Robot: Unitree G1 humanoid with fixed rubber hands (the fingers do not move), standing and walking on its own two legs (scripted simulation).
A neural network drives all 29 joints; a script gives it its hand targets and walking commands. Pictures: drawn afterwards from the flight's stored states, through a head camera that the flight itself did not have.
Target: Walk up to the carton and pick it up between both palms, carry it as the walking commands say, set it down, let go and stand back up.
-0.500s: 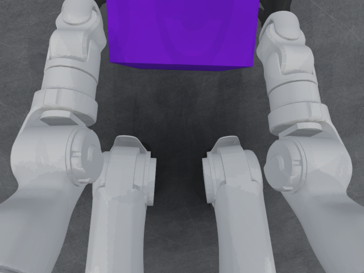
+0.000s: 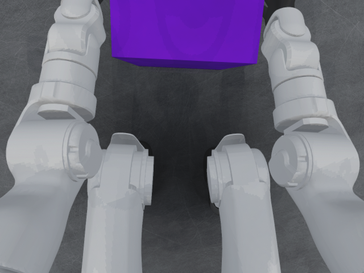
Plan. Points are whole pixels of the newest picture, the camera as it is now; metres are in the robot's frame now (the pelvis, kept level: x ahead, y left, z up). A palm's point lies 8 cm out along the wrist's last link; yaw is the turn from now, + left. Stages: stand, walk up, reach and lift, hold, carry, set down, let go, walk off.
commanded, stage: set down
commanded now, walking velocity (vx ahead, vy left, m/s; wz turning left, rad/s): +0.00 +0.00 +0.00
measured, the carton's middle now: (183, 18) +0.53 +0.01 -0.24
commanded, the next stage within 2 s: none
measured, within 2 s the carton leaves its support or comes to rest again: neither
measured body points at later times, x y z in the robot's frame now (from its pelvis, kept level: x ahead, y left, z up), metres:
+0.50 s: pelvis +0.00 +0.00 +0.00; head +0.36 +0.01 +0.25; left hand +0.56 +0.16 -0.18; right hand +0.55 -0.15 -0.18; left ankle +0.11 +0.12 -0.34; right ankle +0.09 -0.12 -0.34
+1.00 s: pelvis -0.01 +0.00 +0.00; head +0.36 +0.01 +0.25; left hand +0.56 +0.20 -0.17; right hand +0.55 -0.18 -0.16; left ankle +0.10 +0.12 -0.34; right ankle +0.09 -0.11 -0.34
